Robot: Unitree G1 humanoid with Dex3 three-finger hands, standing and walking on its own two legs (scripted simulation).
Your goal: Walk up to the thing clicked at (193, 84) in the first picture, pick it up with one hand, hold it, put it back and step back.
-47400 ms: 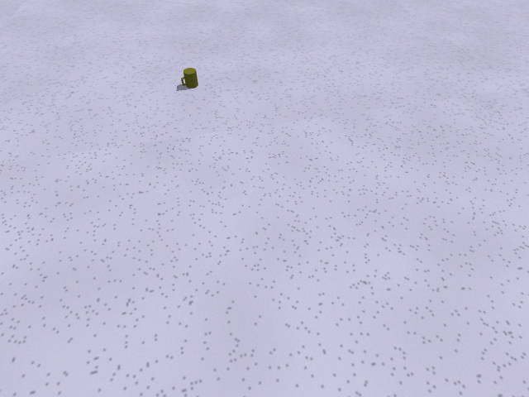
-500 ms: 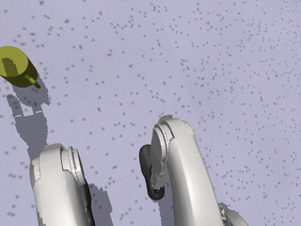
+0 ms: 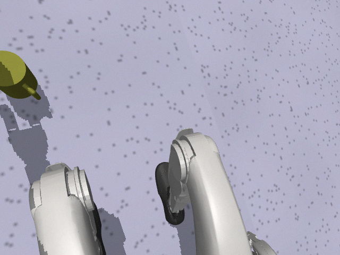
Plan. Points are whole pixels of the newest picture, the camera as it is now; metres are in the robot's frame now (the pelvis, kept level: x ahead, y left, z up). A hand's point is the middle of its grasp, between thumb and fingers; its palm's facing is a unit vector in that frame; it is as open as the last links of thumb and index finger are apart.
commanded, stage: rise first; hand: left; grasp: from above
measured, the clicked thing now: (18, 81) +0.55 +0.25 -0.28
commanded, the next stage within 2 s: approach in 0.66 s
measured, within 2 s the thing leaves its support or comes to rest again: neither
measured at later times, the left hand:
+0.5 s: hand out of the picture +0.51 +0.30 -0.16, palm faces -0.46 -0.05 -0.89, open 14.1 cm
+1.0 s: hand out of the picture +0.53 +0.27 -0.15, palm faces -0.44 -0.05 -0.90, open 14.0 cm
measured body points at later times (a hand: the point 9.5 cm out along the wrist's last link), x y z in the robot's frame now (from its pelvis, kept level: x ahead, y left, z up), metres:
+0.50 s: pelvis +0.00 +0.00 +0.00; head +0.26 +0.08 +0.36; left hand +0.53 +0.30 -0.11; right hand +0.02 -0.27 -0.08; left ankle +0.07 +0.12 -0.30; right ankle +0.13 -0.14 -0.30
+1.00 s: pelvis +0.00 +0.00 +0.00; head +0.26 +0.09 +0.36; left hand +0.55 +0.27 -0.10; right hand +0.01 -0.27 -0.07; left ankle +0.07 +0.12 -0.30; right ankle +0.13 -0.14 -0.30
